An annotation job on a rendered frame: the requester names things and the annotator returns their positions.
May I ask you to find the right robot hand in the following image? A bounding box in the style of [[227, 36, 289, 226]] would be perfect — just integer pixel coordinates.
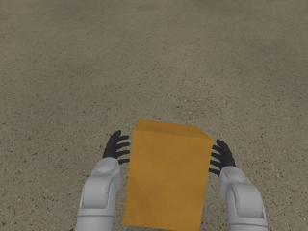
[[208, 139, 236, 177]]

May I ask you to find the carton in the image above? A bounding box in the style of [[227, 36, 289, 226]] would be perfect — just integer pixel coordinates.
[[122, 119, 214, 231]]

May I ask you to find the left robot hand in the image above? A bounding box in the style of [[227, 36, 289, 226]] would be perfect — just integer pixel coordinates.
[[102, 130, 131, 165]]

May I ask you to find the right robot forearm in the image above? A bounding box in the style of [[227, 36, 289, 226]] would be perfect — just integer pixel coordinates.
[[218, 166, 269, 231]]

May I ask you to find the left robot forearm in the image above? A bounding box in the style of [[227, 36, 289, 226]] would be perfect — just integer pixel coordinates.
[[75, 157, 121, 231]]

